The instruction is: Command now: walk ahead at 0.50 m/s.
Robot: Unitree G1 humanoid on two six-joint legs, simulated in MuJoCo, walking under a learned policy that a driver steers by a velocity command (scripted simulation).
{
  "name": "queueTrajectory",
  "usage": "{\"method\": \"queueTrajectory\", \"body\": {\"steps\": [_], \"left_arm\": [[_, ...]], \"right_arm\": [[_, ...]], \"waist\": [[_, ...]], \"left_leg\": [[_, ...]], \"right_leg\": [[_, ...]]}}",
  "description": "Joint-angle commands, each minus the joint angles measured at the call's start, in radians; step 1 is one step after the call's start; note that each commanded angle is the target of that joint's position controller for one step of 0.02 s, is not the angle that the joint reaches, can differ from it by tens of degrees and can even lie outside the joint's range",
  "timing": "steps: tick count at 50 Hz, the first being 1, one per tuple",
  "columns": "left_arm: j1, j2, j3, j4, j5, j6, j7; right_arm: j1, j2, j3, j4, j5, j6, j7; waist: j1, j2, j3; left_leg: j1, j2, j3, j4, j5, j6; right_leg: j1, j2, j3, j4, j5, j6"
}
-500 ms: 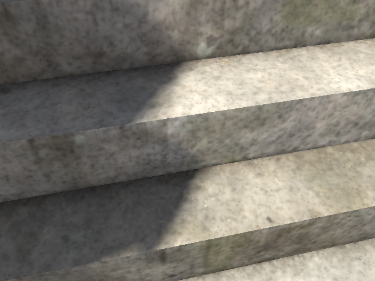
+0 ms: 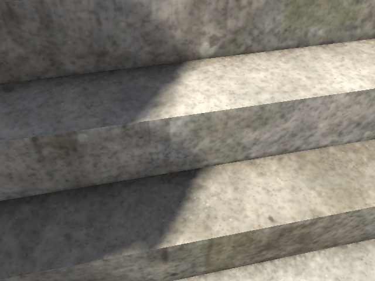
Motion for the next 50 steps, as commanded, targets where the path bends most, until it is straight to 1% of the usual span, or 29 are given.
{"method": "queueTrajectory", "body": {"steps": [1,7,9,10,12,16,22,27,28,30,32,35,43,45,46,50], "left_arm": [[-0.043,0.099,0.017,-0.051,0.0,-0.012,0.002],[-0.044,0.104,0.016,-0.052,0.0,-0.013,0.001],[-0.022,0.112,0.017,-0.042,0.002,-0.012,0.001],[-0.011,0.113,0.017,-0.037,0.001,-0.011,0.002],[0.003,0.116,0.019,-0.028,0.002,-0.008,0.001],[0.018,0.119,0.021,-0.015,0.002,-0.001,0.001],[0.048,0.123,0.024,0.002,0.0,0.008,0.003],[0.076,0.119,0.024,0.015,0.001,0.018,0.007],[0.077,0.113,0.021,0.016,0.003,0.02,0.008],[0.067,0.108,0.017,0.015,0.007,0.022,0.009],[0.067,0.11,0.015,0.014,0.009,0.021,0.01],[0.074,0.109,0.013,0.014,0.007,0.014,0.009],[0.068,0.102,0.015,-0.001,0.0,-0.002,0.008],[0.061,0.101,0.016,-0.007,-0.001,-0.004,0.008],[0.055,0.099,0.016,-0.012,-0.002,-0.005,0.009],[0.04,0.102,0.017,-0.025,-0.004,-0.009,0.011]], "right_arm": [[-0.043,-0.103,-0.018,-0.049,0.001,-0.012,-0.002],[-0.048,-0.108,-0.017,-0.044,0.001,-0.012,-0.002],[-0.03,-0.116,-0.019,-0.033,0.002,-0.011,-0.003],[-0.028,-0.114,-0.019,-0.031,0.0,-0.009,-0.002],[-0.011,-0.12,-0.022,-0.018,0.006,-0.006,-0.003],[0.0,-0.121,-0.026,-0.005,0.007,0.003,-0.004],[0.024,-0.123,-0.032,0.016,0.011,0.014,-0.006],[0.047,-0.117,-0.034,0.032,0.011,0.025,-0.01],[0.048,-0.111,-0.031,0.033,0.009,0.026,-0.011],[0.039,-0.105,-0.027,0.032,0.004,0.029,-0.012],[0.039,-0.106,-0.025,0.032,0.001,0.028,-0.013],[0.047,-0.106,-0.023,0.031,0.002,0.02,-0.012],[0.048,-0.099,-0.023,0.019,0.005,0.002,-0.009],[0.043,-0.098,-0.023,0.014,0.006,-0.001,-0.009],[0.033,-0.093,-0.022,0.007,0.003,-0.001,-0.008],[0.024,-0.095,-0.024,-0.003,0.004,-0.006,-0.011]], "waist": [[0.0,0.004,-0.047],[0.0,0.004,-0.051],[0.003,0.004,-0.051],[0.005,0.006,-0.049],[0.006,0.003,-0.045],[0.006,0.001,-0.024],[0.007,0.001,-0.022],[0.007,0.001,-0.01],[0.006,0.001,-0.02],[0.005,0.003,0.0],[0.005,0.003,0.016],[0.004,0.003,0.019],[0.001,0.002,0.007],[0.001,0.002,-0.001],[0.002,0.003,-0.003],[0.001,0.002,-0.024]], "left_leg": [[0.061,0.165,-0.129,-0.018,0.166,-0.006],[0.063,0.166,-0.13,-0.018,0.177,-0.007],[0.063,0.167,-0.125,-0.003,0.207,-0.007],[0.059,0.166,-0.121,0.003,0.218,-0.007],[0.055,0.165,-0.118,0.014,0.207,-0.008],[0.04,0.165,-0.116,0.027,0.196,-0.01],[0.035,0.167,-0.117,0.044,0.199,-0.012],[0.024,0.166,-0.118,0.047,0.171,-0.011],[0.027,0.162,-0.117,0.036,0.127,-0.011],[0.015,0.154,-0.119,0.009,0.043,-0.01],[0.008,0.15,-0.121,-0.006,0.011,-0.007],[0.013,0.15,-0.123,-0.015,0.015,-0.003],[0.034,0.155,-0.128,-0.018,0.09,0.002],[0.04,0.156,-0.128,-0.017,0.117,0.002],[0.04,0.157,-0.128,-0.018,0.133,0.003],[0.052,0.162,-0.127,-0.014,0.181,0.002]], "right_leg": [[-0.045,-0.14,0.096,-0.032,0.136,-0.007],[-0.04,-0.142,0.096,-0.032,0.146,-0.006],[-0.033,-0.143,0.093,-0.015,0.17,-0.005],[-0.029,-0.142,0.092,-0.008,0.179,-0.004],[-0.033,-0.141,0.09,0.006,0.172,-0.004],[-0.047,-0.142,0.093,0.021,0.166,-0.003],[-0.053,-0.143,0.097,0.039,0.169,-0.002],[-0.062,-0.142,0.099,0.041,0.144,-0.003],[-0.06,-0.139,0.099,0.03,0.106,-0.004],[-0.075,-0.132,0.099,0.004,0.033,-0.006],[-0.084,-0.128,0.099,-0.011,0.003,-0.01],[-0.084,-0.127,0.097,-0.021,0.009,-0.015],[-0.066,-0.131,0.096,-0.025,0.077,-0.02],[-0.058,-0.133,0.096,-0.024,0.101,-0.02],[-0.053,-0.134,0.096,-0.027,0.117,-0.02],[-0.033,-0.14,0.098,-0.023,0.167,-0.021]]}}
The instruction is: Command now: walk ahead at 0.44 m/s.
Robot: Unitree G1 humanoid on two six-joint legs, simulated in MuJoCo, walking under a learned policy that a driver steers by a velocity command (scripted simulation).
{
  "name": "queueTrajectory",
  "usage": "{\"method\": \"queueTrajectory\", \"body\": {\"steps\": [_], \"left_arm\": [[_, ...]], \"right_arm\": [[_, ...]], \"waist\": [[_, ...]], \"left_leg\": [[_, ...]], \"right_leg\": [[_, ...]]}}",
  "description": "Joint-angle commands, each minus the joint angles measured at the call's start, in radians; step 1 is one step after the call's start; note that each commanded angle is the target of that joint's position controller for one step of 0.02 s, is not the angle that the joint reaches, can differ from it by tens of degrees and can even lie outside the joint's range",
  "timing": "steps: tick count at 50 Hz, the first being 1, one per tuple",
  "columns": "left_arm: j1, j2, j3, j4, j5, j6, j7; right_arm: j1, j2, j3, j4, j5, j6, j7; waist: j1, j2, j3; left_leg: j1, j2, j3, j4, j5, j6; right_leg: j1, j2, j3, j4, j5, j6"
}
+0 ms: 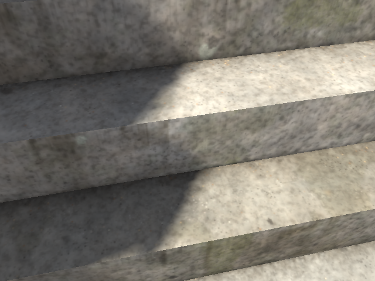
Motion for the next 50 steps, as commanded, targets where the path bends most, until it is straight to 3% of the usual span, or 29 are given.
{"method": "queueTrajectory", "body": {"steps": [1,19,50], "left_arm": [[-0.023,0.101,0.018,-0.051,-0.002,-0.013,0.004],[-0.087,0.113,0.018,-0.09,0.001,-0.016,0.001],[-0.108,0.125,0.014,-0.097,0.004,-0.018,-0.004]], "right_arm": [[-0.025,-0.1,-0.019,-0.051,0.001,-0.014,-0.004],[-0.085,-0.108,-0.02,-0.084,0.0,-0.017,-0.002],[-0.107,-0.12,-0.019,-0.089,-0.002,-0.017,0.003]], "waist": [[0.0,0.003,-0.027],[0.001,0.006,-0.061],[0.002,0.005,-0.061]], "left_leg": [[0.045,0.157,-0.119,-0.019,0.202,0.009],[0.062,0.168,-0.121,-0.023,0.26,0.0],[0.056,0.168,-0.127,-0.033,0.219,-0.004]], "right_leg": [[-0.035,-0.143,0.098,-0.034,0.192,-0.016],[-0.007,-0.152,0.098,-0.041,0.246,-0.01],[-0.01,-0.155,0.1,-0.052,0.213,-0.006]]}}
Over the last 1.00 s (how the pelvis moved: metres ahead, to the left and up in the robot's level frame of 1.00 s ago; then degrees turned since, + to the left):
0.01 0.00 0.00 0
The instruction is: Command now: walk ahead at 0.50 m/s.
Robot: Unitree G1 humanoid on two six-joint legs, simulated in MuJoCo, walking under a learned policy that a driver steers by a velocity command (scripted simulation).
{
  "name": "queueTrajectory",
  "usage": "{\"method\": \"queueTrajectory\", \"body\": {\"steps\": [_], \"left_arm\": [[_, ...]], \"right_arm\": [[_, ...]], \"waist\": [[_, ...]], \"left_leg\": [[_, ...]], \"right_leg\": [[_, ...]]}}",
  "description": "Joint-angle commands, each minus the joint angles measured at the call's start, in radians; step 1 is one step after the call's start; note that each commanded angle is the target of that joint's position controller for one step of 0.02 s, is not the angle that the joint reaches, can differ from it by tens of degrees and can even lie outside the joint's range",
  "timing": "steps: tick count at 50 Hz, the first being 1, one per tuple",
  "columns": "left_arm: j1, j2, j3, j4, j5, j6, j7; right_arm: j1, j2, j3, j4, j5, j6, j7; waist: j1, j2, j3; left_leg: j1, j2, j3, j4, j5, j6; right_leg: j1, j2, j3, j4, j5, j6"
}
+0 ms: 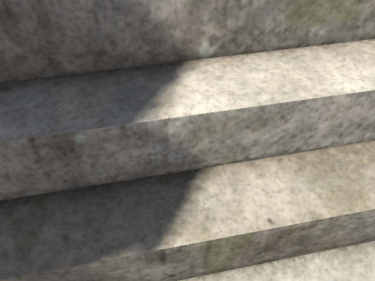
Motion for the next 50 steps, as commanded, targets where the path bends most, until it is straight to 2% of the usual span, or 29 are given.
{"method": "queueTrajectory", "body": {"steps": [1,50], "left_arm": [[-0.042,0.105,0.02,-0.052,0.0,-0.012,0.002],[-0.045,0.111,0.021,-0.053,0.0,-0.012,0.001]], "right_arm": [[-0.043,-0.105,-0.02,-0.052,0.0,-0.012,-0.002],[-0.046,-0.111,-0.019,-0.055,0.0,-0.012,-0.002]], "waist": [[0.0,0.005,-0.06],[0.002,0.005,-0.062]], "left_leg": [[0.049,0.162,-0.113,-0.002,0.203,0.005],[0.047,0.16,-0.118,-0.002,0.206,0.003]], "right_leg": [[-0.02,-0.158,0.102,-0.016,0.196,-0.004],[-0.017,-0.159,0.1,-0.014,0.195,-0.001]]}}
Over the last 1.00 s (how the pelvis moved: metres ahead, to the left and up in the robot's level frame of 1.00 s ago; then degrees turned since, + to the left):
0.00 0.00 0.00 0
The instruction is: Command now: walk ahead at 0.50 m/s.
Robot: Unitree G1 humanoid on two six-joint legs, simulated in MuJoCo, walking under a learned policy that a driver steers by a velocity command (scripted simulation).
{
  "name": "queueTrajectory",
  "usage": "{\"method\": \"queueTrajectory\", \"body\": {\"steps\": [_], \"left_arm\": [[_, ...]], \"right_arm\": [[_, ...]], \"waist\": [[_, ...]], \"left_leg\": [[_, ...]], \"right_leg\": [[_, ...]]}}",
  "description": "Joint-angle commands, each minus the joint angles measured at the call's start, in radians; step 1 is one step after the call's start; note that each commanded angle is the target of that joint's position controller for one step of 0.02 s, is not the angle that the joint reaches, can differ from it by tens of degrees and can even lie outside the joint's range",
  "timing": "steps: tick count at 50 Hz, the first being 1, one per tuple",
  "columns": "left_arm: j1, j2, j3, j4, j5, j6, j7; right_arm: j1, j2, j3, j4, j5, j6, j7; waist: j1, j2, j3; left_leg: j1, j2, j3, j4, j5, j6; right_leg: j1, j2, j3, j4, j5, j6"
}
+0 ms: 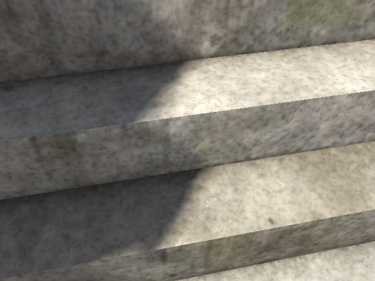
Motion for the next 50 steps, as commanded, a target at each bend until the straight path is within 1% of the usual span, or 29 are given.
{"method": "queueTrajectory", "body": {"steps": [1,50], "left_arm": [[-0.043,0.107,0.021,-0.053,-0.001,-0.012,0.003],[-0.043,0.106,0.024,-0.054,0.0,-0.01,0.003]], "right_arm": [[-0.043,-0.106,-0.021,-0.053,0.001,-0.012,-0.003],[-0.045,-0.107,-0.023,-0.058,-0.001,-0.01,-0.002]], "waist": [[0.0,0.005,-0.063],[0.001,0.005,-0.062]], "left_leg": [[0.047,0.16,-0.109,-0.001,0.203,0.006],[0.049,0.157,-0.115,-0.001,0.209,0.005]], "right_leg": [[-0.016,-0.156,0.099,-0.015,0.193,-0.004],[-0.018,-0.156,0.094,-0.014,0.185,0.002]]}}
Over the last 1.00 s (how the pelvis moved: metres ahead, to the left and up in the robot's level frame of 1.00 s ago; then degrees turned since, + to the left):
0.00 0.00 0.00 0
